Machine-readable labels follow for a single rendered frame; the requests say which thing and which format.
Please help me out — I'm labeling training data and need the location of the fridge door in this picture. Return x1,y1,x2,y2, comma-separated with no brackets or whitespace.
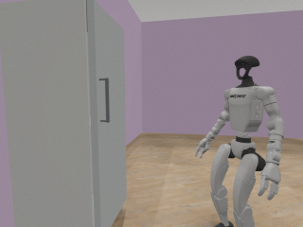
86,0,127,227

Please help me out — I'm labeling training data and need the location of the robot right upper arm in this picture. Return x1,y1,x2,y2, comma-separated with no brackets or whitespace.
220,88,232,122

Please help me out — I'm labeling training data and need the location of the robot left hand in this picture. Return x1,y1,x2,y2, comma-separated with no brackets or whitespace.
258,163,281,201

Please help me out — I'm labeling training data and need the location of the robot torso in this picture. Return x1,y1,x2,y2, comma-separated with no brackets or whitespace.
228,82,264,160

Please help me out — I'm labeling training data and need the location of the robot right forearm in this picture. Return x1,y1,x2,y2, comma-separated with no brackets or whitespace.
206,117,225,141

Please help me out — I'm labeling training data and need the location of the robot left upper arm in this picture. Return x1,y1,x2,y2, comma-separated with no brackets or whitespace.
254,86,283,131

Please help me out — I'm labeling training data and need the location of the robot left forearm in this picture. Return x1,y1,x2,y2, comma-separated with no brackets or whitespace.
265,117,285,166

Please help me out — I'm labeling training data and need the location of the right robot thigh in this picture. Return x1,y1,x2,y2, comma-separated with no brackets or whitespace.
210,143,236,199

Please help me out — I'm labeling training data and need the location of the robot right hand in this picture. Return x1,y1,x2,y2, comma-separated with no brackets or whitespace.
195,138,211,159

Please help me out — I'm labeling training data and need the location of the handle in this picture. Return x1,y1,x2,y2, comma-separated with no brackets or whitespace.
98,78,110,123

